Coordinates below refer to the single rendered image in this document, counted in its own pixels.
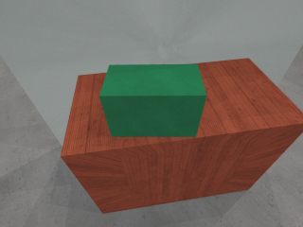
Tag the carton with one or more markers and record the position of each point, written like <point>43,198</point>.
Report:
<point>153,100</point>

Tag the pedestal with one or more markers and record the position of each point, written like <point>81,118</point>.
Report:
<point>246,124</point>

